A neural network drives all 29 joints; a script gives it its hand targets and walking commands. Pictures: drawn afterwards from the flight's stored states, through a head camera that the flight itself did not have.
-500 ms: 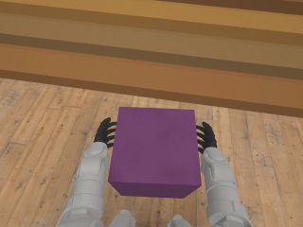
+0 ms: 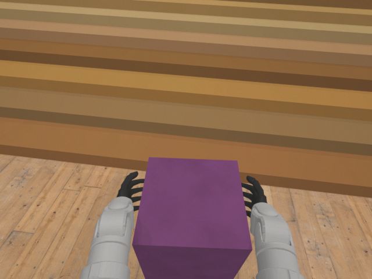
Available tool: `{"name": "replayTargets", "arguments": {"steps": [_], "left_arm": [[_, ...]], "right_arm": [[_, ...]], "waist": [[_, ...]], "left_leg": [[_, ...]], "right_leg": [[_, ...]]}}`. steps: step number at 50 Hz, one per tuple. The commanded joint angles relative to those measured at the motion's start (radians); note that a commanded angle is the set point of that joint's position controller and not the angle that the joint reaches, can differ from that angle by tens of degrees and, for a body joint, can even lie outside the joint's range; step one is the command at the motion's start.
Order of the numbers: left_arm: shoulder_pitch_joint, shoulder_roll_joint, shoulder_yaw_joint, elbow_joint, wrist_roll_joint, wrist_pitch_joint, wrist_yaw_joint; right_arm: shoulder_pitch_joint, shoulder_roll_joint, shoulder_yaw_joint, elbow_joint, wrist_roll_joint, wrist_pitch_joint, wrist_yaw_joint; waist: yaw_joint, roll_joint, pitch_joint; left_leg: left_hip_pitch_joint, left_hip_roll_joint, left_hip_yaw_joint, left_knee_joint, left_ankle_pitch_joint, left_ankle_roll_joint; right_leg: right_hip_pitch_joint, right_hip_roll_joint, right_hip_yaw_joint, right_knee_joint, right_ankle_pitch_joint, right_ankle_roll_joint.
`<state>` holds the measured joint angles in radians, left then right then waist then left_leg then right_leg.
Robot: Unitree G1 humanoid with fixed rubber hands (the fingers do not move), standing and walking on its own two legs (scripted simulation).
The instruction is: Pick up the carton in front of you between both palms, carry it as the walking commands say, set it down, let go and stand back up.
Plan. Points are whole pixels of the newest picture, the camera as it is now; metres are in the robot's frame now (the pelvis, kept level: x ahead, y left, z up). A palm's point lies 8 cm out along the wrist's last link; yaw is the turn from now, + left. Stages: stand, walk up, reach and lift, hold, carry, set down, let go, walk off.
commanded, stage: reach and lift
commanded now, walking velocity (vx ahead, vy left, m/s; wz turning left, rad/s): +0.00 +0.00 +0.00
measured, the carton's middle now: (190, 223) +0.29 +0.00 -0.04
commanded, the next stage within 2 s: hold in 0.88 s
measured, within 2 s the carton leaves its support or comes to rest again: neither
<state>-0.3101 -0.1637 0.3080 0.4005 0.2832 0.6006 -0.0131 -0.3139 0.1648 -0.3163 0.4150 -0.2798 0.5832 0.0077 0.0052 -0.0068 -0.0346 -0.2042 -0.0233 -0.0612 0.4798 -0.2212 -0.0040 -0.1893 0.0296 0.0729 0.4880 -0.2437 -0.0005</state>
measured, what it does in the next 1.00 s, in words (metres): stands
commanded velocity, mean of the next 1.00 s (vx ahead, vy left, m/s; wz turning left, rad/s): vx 0.00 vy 0.00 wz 0.00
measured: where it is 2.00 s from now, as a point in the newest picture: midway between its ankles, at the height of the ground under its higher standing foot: outside the picture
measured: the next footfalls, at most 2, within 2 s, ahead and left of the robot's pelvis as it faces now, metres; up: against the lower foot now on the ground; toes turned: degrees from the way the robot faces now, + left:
none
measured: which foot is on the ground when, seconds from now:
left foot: down 0.00-1.00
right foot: down 0.00-1.00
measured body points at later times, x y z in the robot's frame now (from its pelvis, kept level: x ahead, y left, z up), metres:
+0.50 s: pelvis +0.00 +0.00 +0.00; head -0.02 +0.01 +0.45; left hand +0.31 +0.15 +0.03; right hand +0.31 -0.15 +0.03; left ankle +0.03 +0.12 -0.74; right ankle +0.02 -0.12 -0.74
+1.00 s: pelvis +0.01 +0.00 +0.01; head -0.03 +0.00 +0.46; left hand +0.31 +0.15 +0.05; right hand +0.31 -0.15 +0.05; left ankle +0.03 +0.12 -0.74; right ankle +0.02 -0.12 -0.74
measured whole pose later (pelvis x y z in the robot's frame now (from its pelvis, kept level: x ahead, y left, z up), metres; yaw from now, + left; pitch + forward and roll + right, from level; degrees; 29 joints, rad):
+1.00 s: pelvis +0.01 +0.00 +0.01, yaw +0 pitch -7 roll +0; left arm -0.23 -0.15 0.20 0.19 0.25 0.73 -0.01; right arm -0.24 0.15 -0.21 0.20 -0.26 0.71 0.01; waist 0.00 0.00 0.03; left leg -0.05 -0.02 -0.06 0.35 -0.18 0.00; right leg -0.03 0.02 0.08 0.35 -0.20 0.00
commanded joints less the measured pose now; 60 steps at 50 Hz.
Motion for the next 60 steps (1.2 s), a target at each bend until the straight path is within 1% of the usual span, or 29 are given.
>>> {"name": "replayTargets", "arguments": {"steps": [1,6,10,18,30,36,43,45,48,49,50,52,55,60], "left_arm": [[-0.506,-0.924,-0.488,0.048,-0.171,-0.004,-0.23],[-0.586,-0.939,-0.499,0.027,-0.179,-0.011,-0.237],[-0.587,-0.938,-0.505,0.022,-0.178,-0.008,-0.234],[-0.528,-0.916,-0.522,-0.022,-0.179,0.007,-0.221],[-0.411,-0.9,-0.562,-0.116,-0.21,0.038,-0.21],[-0.386,-0.89,-0.577,-0.153,-0.223,0.052,-0.209],[-0.389,-0.881,-0.584,-0.174,-0.23,0.066,-0.211],[-0.392,-0.885,-0.605,-0.197,-0.241,0.072,-0.212],[-0.371,-0.887,-0.654,-0.264,-0.269,0.095,-0.208],[-0.356,-0.878,-0.655,-0.276,-0.27,0.107,-0.205],[-0.341,-0.865,-0.648,-0.278,-0.266,0.118,-0.202],[-0.324,-0.839,-0.62,-0.264,-0.251,0.136,-0.197],[-0.353,-0.829,-0.592,-0.237,-0.236,0.145,-0.199],[-0.431,-0.864,-0.606,-0.233,-0.247,0.136,-0.207]], "right_arm": [[-0.502,0.935,0.49,0.059,0.168,0.007,0.237],[-0.576,0.949,0.497,0.04,0.169,0.0,0.244],[-0.577,0.942,0.499,0.033,0.166,0.001,0.243],[-0.521,0.914,0.513,-0.012,0.166,0.014,0.236],[-0.407,0.898,0.556,-0.107,0.199,0.045,0.227],[-0.379,0.894,0.574,-0.144,0.212,0.06,0.222],[-0.379,0.894,0.582,-0.164,0.22,0.077,0.219],[-0.378,0.901,0.6,-0.187,0.23,0.083,0.217],[-0.353,0.903,0.646,-0.255,0.257,0.108,0.21],[-0.339,0.892,0.648,-0.267,0.258,0.12,0.207],[-0.326,0.878,0.641,-0.27,0.254,0.132,0.205],[-0.313,0.849,0.616,-0.259,0.241,0.152,0.203],[-0.346,0.835,0.593,-0.235,0.229,0.16,0.209],[-0.426,0.861,0.608,-0.234,0.241,0.15,0.219]], "waist": [[0.003,0.005,-0.096],[0.0,0.003,-0.155],[-0.001,0.003,-0.171],[0.0,0.009,-0.183],[0.002,0.008,-0.187],[0.002,0.006,-0.18],[0.002,0.002,-0.167],[-0.001,0.001,-0.179],[-0.008,0.002,-0.215],[-0.008,0.003,-0.209],[-0.008,0.003,-0.188],[-0.005,0.004,-0.127],[-0.003,0.004,-0.065],[-0.003,0.005,-0.101]], "left_leg": [[0.082,-0.052,-0.004,-0.085,-0.003,0.014],[0.116,-0.05,-0.001,-0.079,0.005,0.014],[0.134,-0.051,0.001,-0.085,0.016,0.01],[0.176,-0.053,-0.001,-0.106,0.115,0.0],[0.227,-0.059,-0.009,-0.127,0.252,-0.005],[0.233,-0.062,-0.01,-0.134,0.272,-0.004],[0.228,-0.064,-0.009,-0.14,0.247,-0.001],[0.234,-0.064,-0.009,-0.141,0.254,-0.001],[0.261,-0.064,-0.013,-0.147,0.306,-0.004],[0.264,-0.063,-0.015,-0.152,0.31,-0.005],[0.261,-0.063,-0.015,-0.159,0.296,-0.004],[0.242,-0.062,-0.013,-0.173,0.234,-0.001],[0.215,-0.059,-0.008,-0.179,0.132,0.003],[0.216,-0.055,-0.005,-0.164,0.097,0.003]], "right_leg": [[-0.02,0.043,0.006,-0.113,-0.003,-0.014],[0.005,0.044,0.003,-0.108,0.003,-0.014],[0.021,0.046,0.0,-0.112,0.011,-0.012],[0.063,0.051,-0.001,-0.126,0.103,-0.007],[0.123,0.058,0.009,-0.149,0.229,-0.001],[0.139,0.058,0.013,-0.157,0.257,0.002],[0.144,0.055,0.014,-0.163,0.246,0.005],[0.153,0.055,0.015,-0.165,0.257,0.006],[0.185,0.056,0.019,-0.173,0.315,0.01],[0.191,0.055,0.019,-0.178,0.322,0.011],[0.191,0.055,0.019,-0.185,0.31,0.011],[0.171,0.053,0.016,-0.198,0.246,0.008],[0.133,0.05,0.009,-0.205,0.141,0.001],[0.123,0.048,0.006,-0.189,0.104,-0.003]]}}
